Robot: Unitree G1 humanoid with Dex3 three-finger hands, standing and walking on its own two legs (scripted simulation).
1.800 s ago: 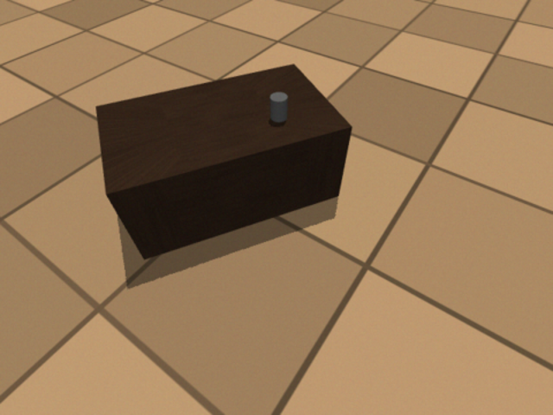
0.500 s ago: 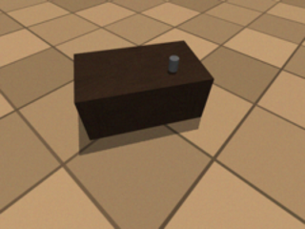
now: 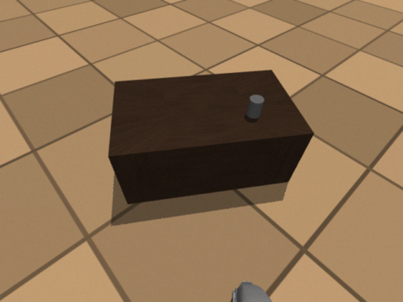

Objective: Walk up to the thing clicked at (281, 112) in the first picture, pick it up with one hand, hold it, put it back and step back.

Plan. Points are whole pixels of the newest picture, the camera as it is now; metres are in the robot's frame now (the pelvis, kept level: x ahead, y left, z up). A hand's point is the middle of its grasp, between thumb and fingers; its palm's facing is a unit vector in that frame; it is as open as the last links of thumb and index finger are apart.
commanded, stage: walk up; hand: right
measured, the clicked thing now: (255, 106) +1.02 -0.29 -0.30
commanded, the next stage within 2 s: none
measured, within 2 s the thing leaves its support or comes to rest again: neither
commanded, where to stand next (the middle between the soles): +0.51 -0.14 m, yaw +8 degrees
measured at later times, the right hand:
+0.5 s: hand (338, 227) +0.31 -0.36 -0.13, palm faces -0.18 +0.90 -0.41, open 7.4 cm
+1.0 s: hand (346, 187) +0.46 -0.45 -0.16, palm faces -0.14 +0.90 -0.41, open 7.4 cm
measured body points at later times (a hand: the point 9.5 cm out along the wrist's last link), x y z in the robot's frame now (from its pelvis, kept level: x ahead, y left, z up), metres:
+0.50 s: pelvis +0.21 -0.09 +0.00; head +0.23 -0.07 +0.45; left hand +0.20 +0.23 -0.12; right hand +0.32 -0.40 -0.10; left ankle +0.31 +0.04 -0.71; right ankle +0.17 -0.17 -0.73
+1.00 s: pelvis +0.38 -0.17 -0.02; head +0.38 -0.18 +0.43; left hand +0.40 +0.17 -0.11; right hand +0.46 -0.50 -0.13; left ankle +0.34 -0.01 -0.69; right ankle +0.44 -0.29 -0.73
